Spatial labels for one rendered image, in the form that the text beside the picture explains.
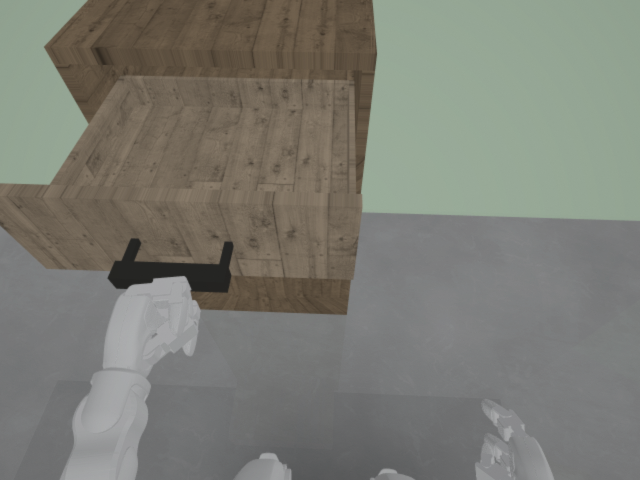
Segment left robot hand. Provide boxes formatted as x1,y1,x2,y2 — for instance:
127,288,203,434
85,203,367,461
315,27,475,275
103,276,201,378

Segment handle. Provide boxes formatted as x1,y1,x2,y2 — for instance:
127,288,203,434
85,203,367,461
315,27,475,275
108,238,234,293

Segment robot left thigh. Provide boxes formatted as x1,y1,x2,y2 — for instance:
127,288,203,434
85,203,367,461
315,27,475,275
233,459,291,480

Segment drawer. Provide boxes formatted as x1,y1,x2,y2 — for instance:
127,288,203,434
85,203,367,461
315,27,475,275
0,75,363,280

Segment right robot hand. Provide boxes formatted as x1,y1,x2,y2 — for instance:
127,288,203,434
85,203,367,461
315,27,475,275
475,399,554,480

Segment robot left shin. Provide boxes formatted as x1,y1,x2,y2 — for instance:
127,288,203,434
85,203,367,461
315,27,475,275
259,453,279,461

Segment robot left forearm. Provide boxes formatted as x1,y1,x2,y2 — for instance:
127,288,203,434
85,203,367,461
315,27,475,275
60,368,151,480

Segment cabinet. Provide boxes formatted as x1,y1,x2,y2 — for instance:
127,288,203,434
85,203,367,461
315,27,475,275
44,0,377,315

